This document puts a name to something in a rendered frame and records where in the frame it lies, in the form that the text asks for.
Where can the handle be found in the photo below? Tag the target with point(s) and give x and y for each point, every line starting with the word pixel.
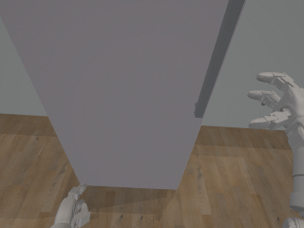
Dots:
pixel 225 34

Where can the right robot upper arm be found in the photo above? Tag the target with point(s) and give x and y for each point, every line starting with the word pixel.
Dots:
pixel 293 222

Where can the right robot hand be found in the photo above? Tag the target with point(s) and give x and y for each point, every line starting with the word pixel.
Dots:
pixel 292 101

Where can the left robot hand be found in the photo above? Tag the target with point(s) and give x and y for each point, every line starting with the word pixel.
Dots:
pixel 69 208

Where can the right robot forearm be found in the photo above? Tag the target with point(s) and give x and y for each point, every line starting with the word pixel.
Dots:
pixel 295 134

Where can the fridge door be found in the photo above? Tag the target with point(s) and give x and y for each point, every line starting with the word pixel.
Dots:
pixel 119 80

